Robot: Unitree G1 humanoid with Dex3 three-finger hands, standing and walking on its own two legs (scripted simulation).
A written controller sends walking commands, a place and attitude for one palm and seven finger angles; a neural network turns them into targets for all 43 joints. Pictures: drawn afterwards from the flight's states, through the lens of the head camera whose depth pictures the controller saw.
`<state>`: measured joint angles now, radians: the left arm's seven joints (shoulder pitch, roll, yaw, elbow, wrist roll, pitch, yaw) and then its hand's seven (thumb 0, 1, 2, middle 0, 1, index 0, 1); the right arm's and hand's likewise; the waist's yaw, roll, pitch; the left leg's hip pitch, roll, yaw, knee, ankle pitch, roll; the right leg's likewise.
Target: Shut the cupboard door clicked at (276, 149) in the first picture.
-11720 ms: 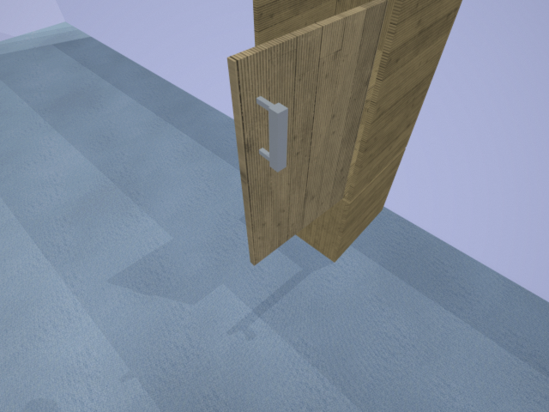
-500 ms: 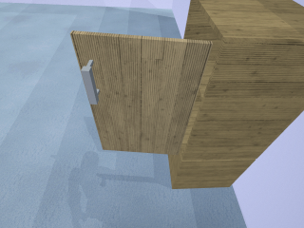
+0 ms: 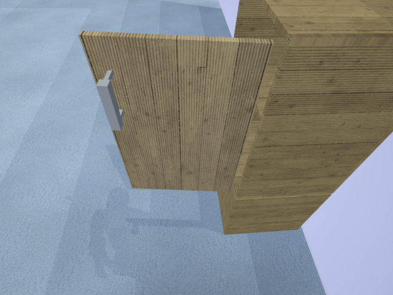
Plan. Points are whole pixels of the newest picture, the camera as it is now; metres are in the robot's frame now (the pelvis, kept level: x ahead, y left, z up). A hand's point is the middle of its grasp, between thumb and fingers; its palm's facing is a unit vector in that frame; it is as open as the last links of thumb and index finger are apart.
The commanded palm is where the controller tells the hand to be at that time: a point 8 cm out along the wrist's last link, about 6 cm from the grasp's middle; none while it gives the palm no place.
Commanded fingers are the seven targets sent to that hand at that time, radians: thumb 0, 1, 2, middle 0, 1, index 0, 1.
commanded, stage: come to a stop and stand still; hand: left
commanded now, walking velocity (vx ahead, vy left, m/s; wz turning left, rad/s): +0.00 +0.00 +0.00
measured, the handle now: (113, 101) +0.50 +0.23 +0.11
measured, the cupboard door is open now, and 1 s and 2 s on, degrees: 84 84 84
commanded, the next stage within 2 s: look again from close up in 0.82 s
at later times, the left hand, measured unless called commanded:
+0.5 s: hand out of the picture -0.03 +0.15 -0.17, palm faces -0.01 -0.98 -0.21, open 7.4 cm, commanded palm none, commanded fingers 0.00 0.90 0.90 -0.20 -0.30 -0.20 -0.30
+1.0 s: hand out of the picture +0.01 +0.13 -0.17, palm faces +0.00 -0.98 -0.19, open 7.3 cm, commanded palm none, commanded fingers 0.00 0.90 0.90 -0.20 -0.30 -0.20 -0.30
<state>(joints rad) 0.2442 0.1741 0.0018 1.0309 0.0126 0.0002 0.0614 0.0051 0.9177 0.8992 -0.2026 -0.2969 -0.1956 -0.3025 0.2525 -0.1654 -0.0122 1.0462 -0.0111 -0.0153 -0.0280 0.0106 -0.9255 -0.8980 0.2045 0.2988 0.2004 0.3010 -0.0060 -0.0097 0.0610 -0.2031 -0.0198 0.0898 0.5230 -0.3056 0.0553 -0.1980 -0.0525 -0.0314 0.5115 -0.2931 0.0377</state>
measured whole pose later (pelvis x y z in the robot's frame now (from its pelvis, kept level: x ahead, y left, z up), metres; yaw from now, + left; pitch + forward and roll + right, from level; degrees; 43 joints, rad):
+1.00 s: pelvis +0.00 -0.04 +0.01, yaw -1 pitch -1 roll +1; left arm 0.26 0.17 -0.02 1.11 0.01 -0.02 0.03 0.01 0.92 0.90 -0.20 -0.30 -0.20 -0.30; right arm 0.25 -0.15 0.01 1.14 -0.01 -0.02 -0.02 0.01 -0.92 -0.90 0.20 0.30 0.20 0.30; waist 0.01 -0.01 0.04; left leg -0.15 0.03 0.08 0.42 -0.25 0.00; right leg -0.17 0.00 -0.04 0.45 -0.26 -0.02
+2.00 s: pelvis +0.03 -0.02 +0.00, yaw +0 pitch -1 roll +2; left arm 0.27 0.18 0.02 1.09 0.01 0.02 0.04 0.01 0.91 0.90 -0.20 -0.30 -0.20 -0.30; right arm 0.31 -0.13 0.01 1.11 -0.02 -0.03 -0.04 0.00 -0.91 -0.90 0.20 0.30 0.20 0.30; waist 0.02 -0.05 0.07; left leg -0.12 -0.04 0.10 0.47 -0.33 0.04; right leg -0.22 -0.05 -0.02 0.60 -0.36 -0.02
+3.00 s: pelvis +0.00 +0.00 +0.01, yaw +0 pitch -2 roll +0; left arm 0.32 0.14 -0.03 1.11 0.01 -0.01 0.04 0.00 0.91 0.90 -0.20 -0.30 -0.20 -0.30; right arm 0.30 -0.13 0.02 1.14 -0.01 -0.02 -0.02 0.00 -0.91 -0.90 0.20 0.30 0.20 0.30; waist 0.01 -0.02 0.04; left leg -0.15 -0.03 0.08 0.43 -0.26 0.05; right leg -0.19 -0.04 -0.04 0.44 -0.22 0.02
